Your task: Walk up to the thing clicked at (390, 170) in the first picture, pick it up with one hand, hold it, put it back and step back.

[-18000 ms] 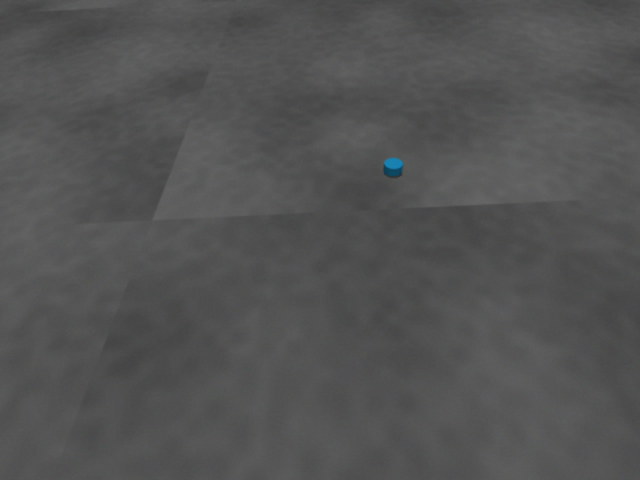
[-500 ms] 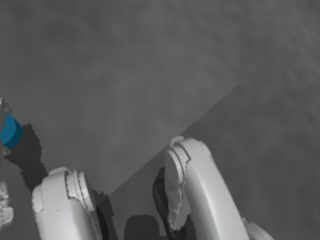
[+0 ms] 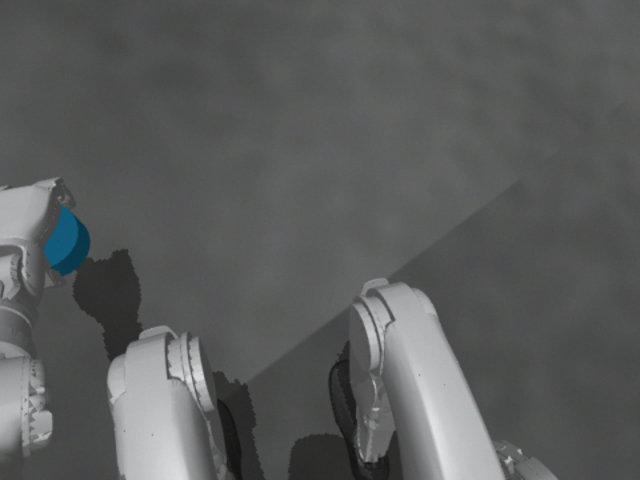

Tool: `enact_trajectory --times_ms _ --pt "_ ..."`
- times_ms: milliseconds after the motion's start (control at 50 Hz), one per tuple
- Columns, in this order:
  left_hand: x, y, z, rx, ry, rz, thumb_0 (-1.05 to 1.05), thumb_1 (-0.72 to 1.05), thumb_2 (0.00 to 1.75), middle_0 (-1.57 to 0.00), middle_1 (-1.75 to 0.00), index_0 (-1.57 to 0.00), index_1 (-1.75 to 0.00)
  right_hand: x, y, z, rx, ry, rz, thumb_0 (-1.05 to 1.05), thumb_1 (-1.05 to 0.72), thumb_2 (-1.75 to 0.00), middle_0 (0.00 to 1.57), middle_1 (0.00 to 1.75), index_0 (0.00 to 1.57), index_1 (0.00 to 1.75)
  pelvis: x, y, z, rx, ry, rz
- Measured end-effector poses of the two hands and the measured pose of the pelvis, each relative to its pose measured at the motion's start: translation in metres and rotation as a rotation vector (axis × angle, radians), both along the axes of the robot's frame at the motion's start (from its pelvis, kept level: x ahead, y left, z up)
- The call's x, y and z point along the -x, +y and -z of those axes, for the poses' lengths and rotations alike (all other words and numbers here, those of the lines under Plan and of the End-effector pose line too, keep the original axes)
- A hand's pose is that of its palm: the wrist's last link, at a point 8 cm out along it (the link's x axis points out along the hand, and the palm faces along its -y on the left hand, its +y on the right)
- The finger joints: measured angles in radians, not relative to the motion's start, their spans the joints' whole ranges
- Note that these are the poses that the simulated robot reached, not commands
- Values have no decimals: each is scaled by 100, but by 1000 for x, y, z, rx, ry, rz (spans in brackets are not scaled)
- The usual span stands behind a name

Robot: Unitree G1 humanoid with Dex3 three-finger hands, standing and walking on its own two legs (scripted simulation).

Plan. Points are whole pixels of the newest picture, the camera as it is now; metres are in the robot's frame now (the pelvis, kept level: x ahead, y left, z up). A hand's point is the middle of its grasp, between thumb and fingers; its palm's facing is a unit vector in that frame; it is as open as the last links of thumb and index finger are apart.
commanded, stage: lift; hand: left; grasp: from above
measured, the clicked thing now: (44, 240) +0.46 +0.31 -0.17
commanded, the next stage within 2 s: hold in 1.56 s
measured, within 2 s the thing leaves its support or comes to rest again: neither
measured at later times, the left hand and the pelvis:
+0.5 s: hand out of the picture +0.38 +0.31 +0.00, palm faces -0.40 -0.09 -0.91, open 11.4 cm; pelvis -0.01 +0.00 +0.10, yaw +4 degrees
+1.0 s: hand out of the picture +0.33 +0.29 +0.21, palm faces -0.40 -0.13 -0.91, open 11.5 cm; pelvis +0.01 +0.01 +0.29, yaw +6 degrees
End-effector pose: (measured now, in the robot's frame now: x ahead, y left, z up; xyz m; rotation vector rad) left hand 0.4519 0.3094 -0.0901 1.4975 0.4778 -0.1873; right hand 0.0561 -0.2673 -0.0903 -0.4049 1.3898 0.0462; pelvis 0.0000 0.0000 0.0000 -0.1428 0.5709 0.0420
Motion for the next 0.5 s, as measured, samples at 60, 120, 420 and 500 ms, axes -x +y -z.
enact_trajectory --times_ms 60,120,420,500 --pt "7 3 -12 4 8 -12 0 -22 70 -49 -79 -53 -76 -5 1 -4 -7 -10 13 0 -92 -90 20 30 20 30 0 1 -8 -4 8 -8" --pt "15 7 -27 -1 21 -16 0 -22 70 -49 -79 -53 -76 -12 2 -9 -10 -30 25 0 -92 -90 20 30 20 30 1 1 -16 -10 12 -14" --pt "57 4 -116 23 19 28 0 -22 70 -49 -79 -54 -76 -57 -1 -64 12 -166 38 0 -92 -90 21 30 20 30 6 0 -78 -32 12 -35" --pt "65 -1 -147 29 -10 31 0 -21 69 -48 -79 -53 -76 -68 2 -86 14 -200 53 0 -92 -90 21 30 20 30 5 1 -101 -37 1 -40"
